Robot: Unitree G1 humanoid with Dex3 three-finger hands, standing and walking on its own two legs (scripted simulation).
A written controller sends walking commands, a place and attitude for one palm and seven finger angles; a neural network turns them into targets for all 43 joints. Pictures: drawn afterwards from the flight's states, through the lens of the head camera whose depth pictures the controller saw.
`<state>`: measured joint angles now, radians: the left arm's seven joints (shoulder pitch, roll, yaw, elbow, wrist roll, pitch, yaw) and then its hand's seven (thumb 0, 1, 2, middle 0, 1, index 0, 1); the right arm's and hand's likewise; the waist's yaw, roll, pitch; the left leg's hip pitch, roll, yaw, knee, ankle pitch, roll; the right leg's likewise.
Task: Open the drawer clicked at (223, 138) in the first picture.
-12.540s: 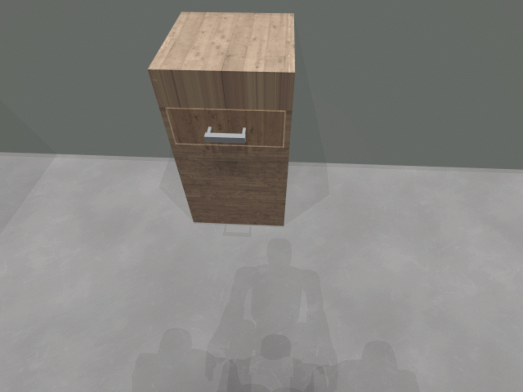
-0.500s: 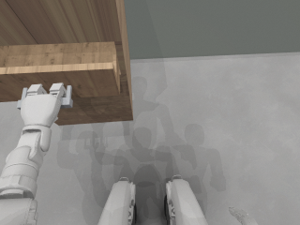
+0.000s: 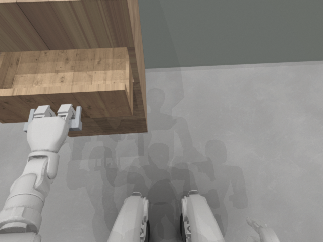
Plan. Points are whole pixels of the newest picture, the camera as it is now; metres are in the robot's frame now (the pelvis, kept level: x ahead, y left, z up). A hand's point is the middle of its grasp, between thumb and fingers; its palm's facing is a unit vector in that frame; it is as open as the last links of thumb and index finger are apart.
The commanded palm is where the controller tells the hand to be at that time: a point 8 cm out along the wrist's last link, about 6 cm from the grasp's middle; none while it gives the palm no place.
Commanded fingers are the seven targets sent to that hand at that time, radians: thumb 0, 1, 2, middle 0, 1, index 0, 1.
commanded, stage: pull the drawer open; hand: left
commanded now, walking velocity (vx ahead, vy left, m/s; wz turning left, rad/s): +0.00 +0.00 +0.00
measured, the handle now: (54, 119) +0.41 +0.30 -0.04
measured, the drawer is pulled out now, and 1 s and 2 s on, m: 0.13 0.21 0.30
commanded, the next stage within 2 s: open the thumb to release the handle in 1.98 s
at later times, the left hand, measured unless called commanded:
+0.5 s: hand (58, 154) +0.32 +0.28 -0.07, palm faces -0.05 -0.04 -1.00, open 5.4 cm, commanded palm +0.30 +0.28 -0.01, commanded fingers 0.00 0.90 0.90 -0.40 -1.35 -0.40 -1.35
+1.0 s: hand (55, 169) +0.28 +0.28 -0.06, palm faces -0.07 -0.03 -1.00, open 5.4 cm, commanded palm +0.25 +0.28 -0.01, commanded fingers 0.00 0.90 0.90 -0.40 -1.35 -0.40 -1.35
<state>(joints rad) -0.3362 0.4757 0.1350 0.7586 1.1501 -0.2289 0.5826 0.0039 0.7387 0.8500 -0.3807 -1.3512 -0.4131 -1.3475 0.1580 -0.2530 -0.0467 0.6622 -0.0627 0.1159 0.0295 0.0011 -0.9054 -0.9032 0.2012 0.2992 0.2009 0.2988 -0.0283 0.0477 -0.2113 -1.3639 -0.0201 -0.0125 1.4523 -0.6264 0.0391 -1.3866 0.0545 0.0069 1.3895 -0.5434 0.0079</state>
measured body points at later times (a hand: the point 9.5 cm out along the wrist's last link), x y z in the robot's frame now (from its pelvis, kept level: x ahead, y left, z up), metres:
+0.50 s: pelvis +0.01 +0.00 +0.01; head +0.15 +0.00 +0.43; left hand +0.32 +0.28 -0.01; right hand +0.16 -0.25 -0.13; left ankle +0.02 +0.10 -0.58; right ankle +0.05 -0.13 -0.58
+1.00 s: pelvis +0.01 -0.01 +0.00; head +0.16 -0.01 +0.43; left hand +0.28 +0.28 -0.01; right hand +0.18 -0.25 -0.13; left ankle +0.02 +0.10 -0.58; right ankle +0.05 -0.13 -0.58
